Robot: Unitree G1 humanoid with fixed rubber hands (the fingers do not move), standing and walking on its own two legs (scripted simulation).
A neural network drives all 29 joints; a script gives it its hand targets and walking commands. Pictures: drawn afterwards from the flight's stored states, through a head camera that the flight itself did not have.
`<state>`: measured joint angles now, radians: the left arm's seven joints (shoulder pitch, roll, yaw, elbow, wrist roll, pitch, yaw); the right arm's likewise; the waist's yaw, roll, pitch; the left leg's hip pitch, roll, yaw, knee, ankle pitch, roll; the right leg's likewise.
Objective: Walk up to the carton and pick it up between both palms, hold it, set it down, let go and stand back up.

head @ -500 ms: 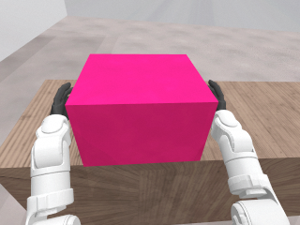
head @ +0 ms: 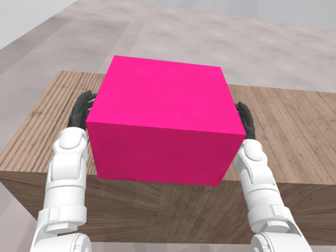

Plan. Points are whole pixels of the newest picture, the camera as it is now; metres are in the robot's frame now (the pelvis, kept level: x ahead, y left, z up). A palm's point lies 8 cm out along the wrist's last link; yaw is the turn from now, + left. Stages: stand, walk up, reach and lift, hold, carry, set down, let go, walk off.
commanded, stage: set down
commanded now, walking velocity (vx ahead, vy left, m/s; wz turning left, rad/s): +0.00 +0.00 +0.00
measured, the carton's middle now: (164, 118) +0.43 +0.01 +0.11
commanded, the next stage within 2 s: none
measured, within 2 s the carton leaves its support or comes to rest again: neither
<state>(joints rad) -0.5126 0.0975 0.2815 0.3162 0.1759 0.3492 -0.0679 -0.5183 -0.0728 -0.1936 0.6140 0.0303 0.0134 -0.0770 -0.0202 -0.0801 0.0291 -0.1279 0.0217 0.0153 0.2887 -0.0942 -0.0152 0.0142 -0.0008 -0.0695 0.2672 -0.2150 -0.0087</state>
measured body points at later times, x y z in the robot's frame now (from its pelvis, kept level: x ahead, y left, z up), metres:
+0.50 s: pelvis +0.01 +0.00 +0.00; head +0.01 +0.02 +0.45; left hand +0.41 +0.20 +0.11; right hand +0.40 -0.19 +0.11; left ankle +0.04 +0.13 -0.75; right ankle -0.04 -0.11 -0.75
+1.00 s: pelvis +0.01 +0.00 +0.00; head +0.03 +0.03 +0.45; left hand +0.43 +0.21 +0.09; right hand +0.42 -0.18 +0.09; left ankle +0.04 +0.13 -0.75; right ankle -0.04 -0.11 -0.75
